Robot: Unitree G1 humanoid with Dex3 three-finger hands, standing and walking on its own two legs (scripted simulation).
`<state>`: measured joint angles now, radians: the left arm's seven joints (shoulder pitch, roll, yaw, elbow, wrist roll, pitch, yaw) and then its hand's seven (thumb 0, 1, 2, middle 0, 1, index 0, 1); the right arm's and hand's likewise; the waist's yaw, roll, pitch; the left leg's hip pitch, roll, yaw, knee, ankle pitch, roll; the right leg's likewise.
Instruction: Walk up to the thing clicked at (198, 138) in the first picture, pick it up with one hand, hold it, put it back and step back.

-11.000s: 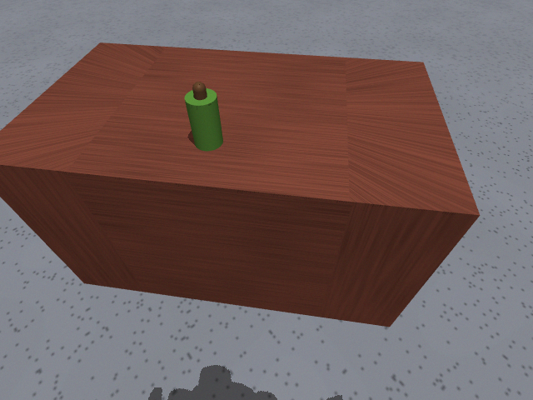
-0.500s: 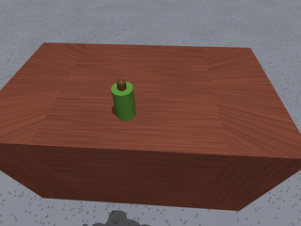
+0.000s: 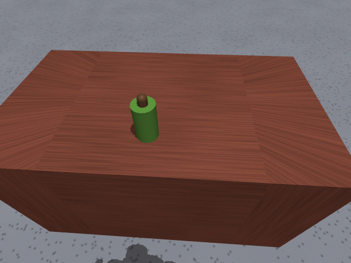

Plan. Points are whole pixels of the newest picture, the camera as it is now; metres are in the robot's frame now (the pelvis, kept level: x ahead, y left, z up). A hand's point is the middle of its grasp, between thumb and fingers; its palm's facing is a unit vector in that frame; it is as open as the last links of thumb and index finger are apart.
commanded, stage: rise first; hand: left
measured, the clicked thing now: (144, 116) +0.52 +0.13 +0.00
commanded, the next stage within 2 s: go down in 1.84 s
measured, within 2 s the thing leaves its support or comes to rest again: neither
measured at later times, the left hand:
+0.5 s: hand (85, 243) +0.18 +0.25 -0.09, palm faces +0.21 -0.92 -0.33, open 14.8 cm
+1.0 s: hand (76, 223) +0.19 +0.24 +0.01, palm faces +0.25 -0.91 -0.34, open 17.6 cm
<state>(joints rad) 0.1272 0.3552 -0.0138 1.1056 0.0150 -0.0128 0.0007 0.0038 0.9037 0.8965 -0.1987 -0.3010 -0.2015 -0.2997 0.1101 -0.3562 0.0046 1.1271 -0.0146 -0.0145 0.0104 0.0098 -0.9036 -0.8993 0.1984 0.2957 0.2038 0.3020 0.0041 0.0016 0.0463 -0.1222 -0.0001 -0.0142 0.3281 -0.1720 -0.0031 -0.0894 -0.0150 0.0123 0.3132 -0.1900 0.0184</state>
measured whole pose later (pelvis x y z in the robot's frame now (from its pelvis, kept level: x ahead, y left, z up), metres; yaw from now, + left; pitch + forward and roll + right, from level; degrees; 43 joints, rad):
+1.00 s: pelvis +0.01 -0.01 +0.00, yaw +0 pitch -3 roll +0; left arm 0.42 0.28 0.16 0.06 -0.05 -0.10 0.05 -0.01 -0.55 0.04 -0.05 -0.03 -0.03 -0.06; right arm 0.27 -0.24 -0.10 0.58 0.02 -0.07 -0.04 0.00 0.53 -0.03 0.05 0.05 0.06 0.05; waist 0.04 0.04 0.03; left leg -0.13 0.01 -0.01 0.41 -0.23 -0.01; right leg -0.10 0.00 0.01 0.39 -0.25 0.01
